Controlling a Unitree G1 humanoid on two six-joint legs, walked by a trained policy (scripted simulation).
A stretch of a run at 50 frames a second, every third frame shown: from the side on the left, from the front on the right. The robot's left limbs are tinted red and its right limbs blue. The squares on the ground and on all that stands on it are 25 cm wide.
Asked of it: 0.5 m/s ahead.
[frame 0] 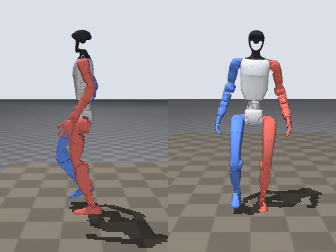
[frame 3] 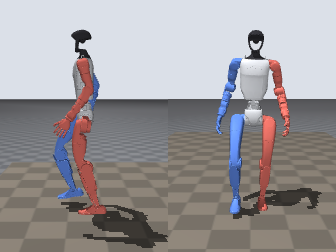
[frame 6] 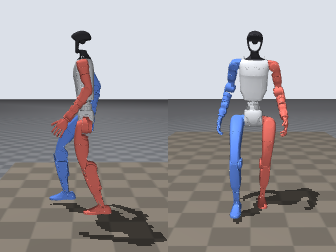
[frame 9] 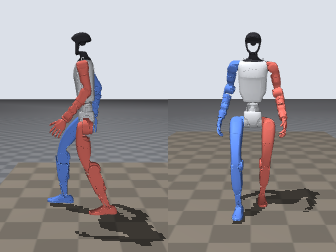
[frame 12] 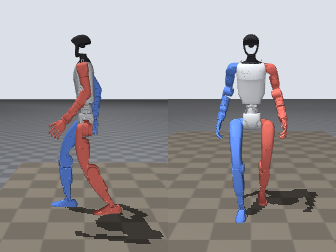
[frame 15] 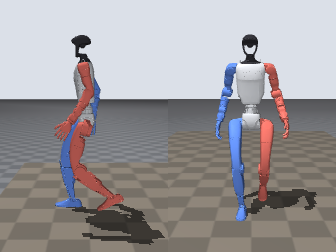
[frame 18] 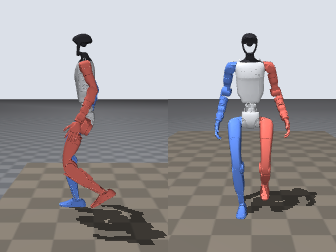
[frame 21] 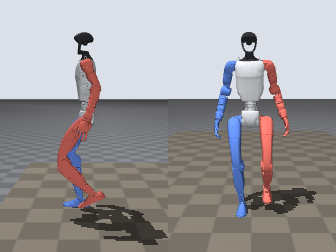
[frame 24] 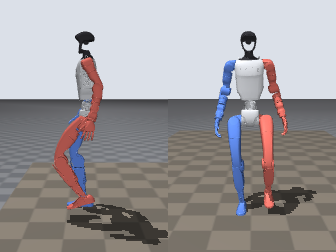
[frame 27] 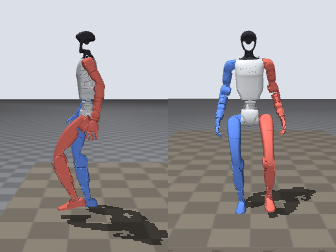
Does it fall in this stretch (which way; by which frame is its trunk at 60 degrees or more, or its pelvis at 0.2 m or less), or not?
no
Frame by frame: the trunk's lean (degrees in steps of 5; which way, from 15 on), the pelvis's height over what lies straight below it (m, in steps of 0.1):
0: 5, 0.8
3: 5, 0.8
6: 5, 0.8
9: 5, 0.8
12: 5, 0.8
15: 5, 0.8
18: 5, 0.8
21: 5, 0.8
24: 5, 0.8
27: 0, 0.8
